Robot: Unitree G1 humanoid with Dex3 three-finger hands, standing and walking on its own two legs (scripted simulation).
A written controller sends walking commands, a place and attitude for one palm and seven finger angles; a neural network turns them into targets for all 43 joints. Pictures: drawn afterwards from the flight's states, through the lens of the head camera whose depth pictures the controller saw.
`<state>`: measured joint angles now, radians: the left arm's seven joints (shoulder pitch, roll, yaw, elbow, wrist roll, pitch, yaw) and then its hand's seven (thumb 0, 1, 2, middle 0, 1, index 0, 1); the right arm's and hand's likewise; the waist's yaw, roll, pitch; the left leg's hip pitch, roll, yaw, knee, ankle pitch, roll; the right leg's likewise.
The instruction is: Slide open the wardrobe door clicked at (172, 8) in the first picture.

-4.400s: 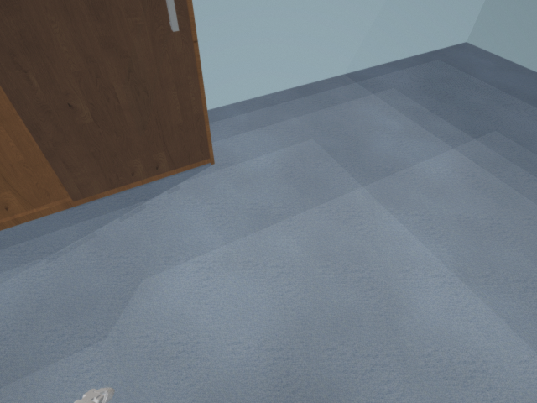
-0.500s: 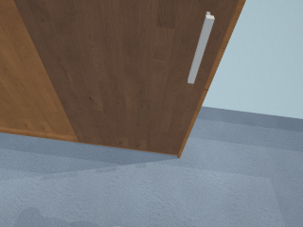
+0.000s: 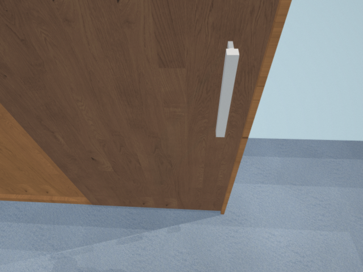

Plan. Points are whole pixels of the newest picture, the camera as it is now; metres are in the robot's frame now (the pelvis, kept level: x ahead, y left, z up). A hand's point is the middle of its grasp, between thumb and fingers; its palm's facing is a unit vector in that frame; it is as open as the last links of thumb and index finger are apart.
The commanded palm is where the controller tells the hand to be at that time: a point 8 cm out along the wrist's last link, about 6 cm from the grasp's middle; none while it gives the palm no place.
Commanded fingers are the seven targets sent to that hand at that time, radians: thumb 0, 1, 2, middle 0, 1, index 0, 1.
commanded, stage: come to a stop and stand still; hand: right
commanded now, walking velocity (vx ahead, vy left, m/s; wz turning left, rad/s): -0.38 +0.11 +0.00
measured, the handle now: (224, 94) +0.49 -0.08 +0.12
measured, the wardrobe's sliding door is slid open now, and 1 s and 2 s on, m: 0.00 0.00 0.00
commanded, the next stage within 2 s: look again from close up in 1.46 s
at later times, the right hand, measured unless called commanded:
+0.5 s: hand out of the picture +0.10 -0.14 -0.15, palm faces +0.07 +0.96 -0.26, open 7.4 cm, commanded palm none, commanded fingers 0.00 -0.90 -0.90 0.20 0.30 0.20 0.30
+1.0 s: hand out of the picture -0.02 -0.18 -0.17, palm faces +0.02 +0.98 -0.18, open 7.4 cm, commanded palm none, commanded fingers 0.00 -0.90 -0.90 0.20 0.30 0.20 0.30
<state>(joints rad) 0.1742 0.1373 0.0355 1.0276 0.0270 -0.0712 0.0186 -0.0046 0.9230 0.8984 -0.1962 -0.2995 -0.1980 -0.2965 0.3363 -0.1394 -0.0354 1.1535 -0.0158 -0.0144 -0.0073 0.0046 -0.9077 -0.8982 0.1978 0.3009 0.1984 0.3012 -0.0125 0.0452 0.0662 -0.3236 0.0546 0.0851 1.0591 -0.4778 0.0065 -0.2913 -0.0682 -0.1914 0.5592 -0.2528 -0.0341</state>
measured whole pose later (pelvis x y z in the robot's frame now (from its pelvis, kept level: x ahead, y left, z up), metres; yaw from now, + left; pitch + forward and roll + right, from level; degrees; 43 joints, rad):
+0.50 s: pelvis +0.01 +0.04 +0.00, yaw -2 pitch +0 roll -2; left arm 0.18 0.22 0.08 1.03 0.02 0.07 0.01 0.00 0.91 0.90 -0.20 -0.30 -0.20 -0.30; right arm 0.14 -0.14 -0.04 0.96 -0.02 0.01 -0.04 0.00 -0.90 -0.90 0.20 0.30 0.20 0.30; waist 0.00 -0.04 0.09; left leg -0.34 0.07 0.10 0.51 -0.16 0.03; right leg -0.40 -0.01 -0.01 1.07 -0.45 0.06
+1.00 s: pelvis -0.02 +0.00 +0.01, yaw -1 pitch +1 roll +1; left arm 0.34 0.09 0.01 1.10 0.04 -0.02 0.04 0.00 0.90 0.90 -0.20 -0.30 -0.20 -0.30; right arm 0.27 -0.20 -0.05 1.10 -0.01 0.05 0.00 0.00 -0.91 -0.90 0.19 0.30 0.20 0.30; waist 0.03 0.04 0.04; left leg -0.32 0.02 0.04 0.73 -0.41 -0.04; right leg -0.13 -0.02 -0.04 0.35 -0.24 -0.01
